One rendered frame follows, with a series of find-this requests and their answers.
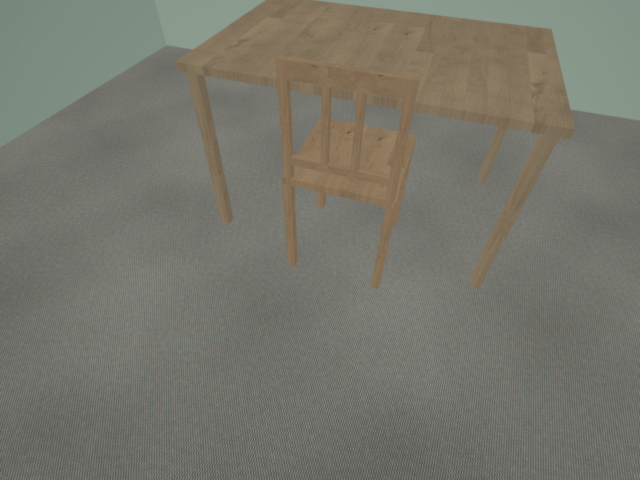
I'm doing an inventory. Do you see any chair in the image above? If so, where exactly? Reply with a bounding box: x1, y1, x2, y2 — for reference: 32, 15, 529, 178
276, 55, 420, 289

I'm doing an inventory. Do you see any table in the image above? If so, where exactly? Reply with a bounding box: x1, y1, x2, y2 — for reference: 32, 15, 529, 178
175, 0, 575, 288

